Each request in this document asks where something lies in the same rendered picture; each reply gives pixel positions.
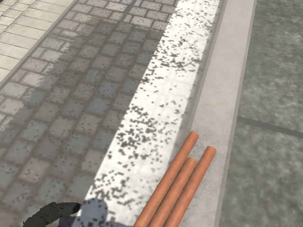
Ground left robot hand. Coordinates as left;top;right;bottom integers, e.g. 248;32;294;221
23;201;80;227

